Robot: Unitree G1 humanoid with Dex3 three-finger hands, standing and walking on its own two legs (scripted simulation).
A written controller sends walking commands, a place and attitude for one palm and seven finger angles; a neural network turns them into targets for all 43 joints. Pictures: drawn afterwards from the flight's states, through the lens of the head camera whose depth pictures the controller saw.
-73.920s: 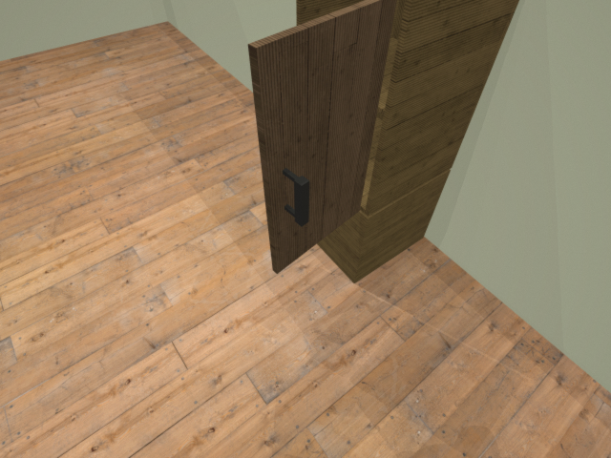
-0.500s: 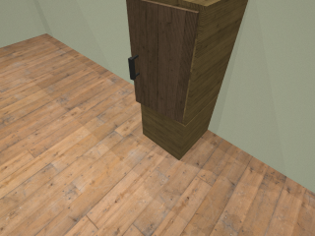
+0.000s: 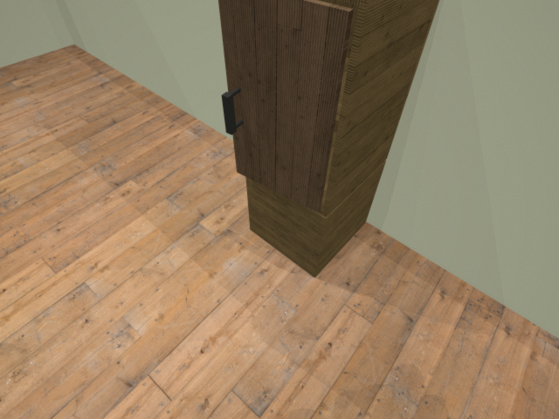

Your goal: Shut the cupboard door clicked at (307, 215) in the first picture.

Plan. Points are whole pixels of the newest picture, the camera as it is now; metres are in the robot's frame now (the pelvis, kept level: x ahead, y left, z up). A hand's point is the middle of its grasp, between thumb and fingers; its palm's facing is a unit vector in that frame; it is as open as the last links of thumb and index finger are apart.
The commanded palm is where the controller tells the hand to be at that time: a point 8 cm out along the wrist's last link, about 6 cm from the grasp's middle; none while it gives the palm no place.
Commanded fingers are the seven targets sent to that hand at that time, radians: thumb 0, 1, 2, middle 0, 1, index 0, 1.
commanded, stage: look to check the result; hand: left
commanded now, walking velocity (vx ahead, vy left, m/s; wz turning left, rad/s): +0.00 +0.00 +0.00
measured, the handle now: (233, 110) +0.90 +0.18 -0.07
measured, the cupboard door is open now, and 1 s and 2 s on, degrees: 7 7 7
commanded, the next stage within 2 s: walk to a spot facing it in 0.40 s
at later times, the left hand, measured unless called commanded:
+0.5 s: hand out of the picture +0.01 +0.15 -0.18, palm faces +0.04 -0.99 -0.16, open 7.4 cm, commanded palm none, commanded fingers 0.00 0.90 0.90 -0.20 -0.30 -0.20 -0.30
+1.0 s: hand out of the picture +0.04 +0.22 -0.19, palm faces +0.24 -0.94 -0.25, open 7.4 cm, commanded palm none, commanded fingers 0.00 0.90 0.90 -0.20 -0.30 -0.20 -0.30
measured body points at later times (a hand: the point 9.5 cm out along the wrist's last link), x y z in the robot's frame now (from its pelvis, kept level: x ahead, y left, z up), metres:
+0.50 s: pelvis +0.02 -0.01 +0.00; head +0.03 +0.00 +0.45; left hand +0.01 +0.20 -0.16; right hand +0.02 -0.23 -0.16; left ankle +0.05 +0.10 -0.74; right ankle -0.02 -0.11 -0.74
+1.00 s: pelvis +0.01 +0.01 -0.01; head +0.06 +0.03 +0.43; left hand +0.02 +0.27 -0.17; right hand +0.10 -0.24 -0.16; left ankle +0.03 +0.10 -0.74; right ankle -0.01 -0.14 -0.68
